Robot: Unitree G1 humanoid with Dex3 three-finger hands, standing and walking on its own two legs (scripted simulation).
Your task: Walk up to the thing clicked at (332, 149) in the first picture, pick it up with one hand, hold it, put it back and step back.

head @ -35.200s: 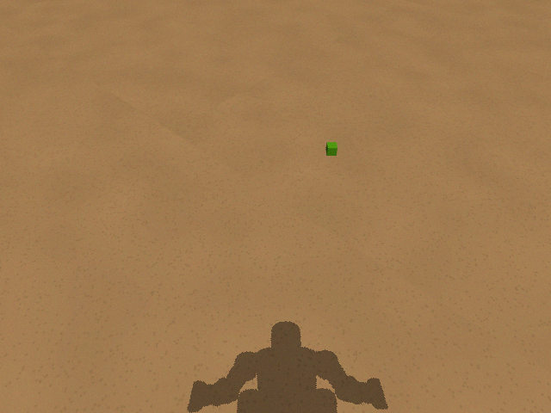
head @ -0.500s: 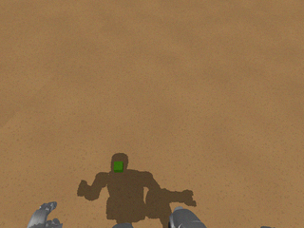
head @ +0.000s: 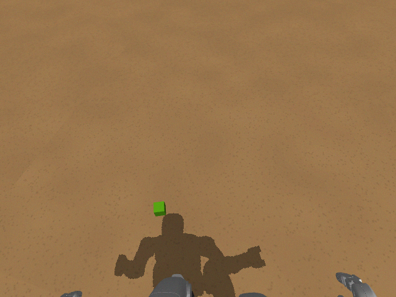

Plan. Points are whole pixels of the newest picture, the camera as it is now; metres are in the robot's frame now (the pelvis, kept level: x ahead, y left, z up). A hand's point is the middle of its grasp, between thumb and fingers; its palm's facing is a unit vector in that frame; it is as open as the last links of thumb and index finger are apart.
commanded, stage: step back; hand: left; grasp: from above
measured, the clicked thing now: (159, 208) +0.59 +0.25 -0.73
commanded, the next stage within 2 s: none
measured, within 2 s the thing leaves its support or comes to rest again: neither
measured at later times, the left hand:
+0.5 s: hand out of the picture -0.05 +0.26 -0.14, palm faces +0.06 -0.94 -0.33, open 7.3 cm
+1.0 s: hand out of the picture -0.21 +0.21 -0.12, palm faces +0.07 -0.90 -0.43, open 7.3 cm
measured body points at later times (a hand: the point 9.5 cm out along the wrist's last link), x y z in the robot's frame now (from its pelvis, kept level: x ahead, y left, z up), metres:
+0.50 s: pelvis -0.14 -0.01 +0.01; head -0.09 +0.02 +0.46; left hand -0.05 +0.31 -0.12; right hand -0.04 -0.31 -0.09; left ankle -0.12 +0.11 -0.72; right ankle -0.16 -0.16 -0.62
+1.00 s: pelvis -0.31 -0.07 +0.00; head -0.25 -0.08 +0.45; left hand -0.22 +0.25 -0.09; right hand -0.22 -0.38 -0.13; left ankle -0.37 +0.05 -0.68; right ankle -0.24 -0.18 -0.72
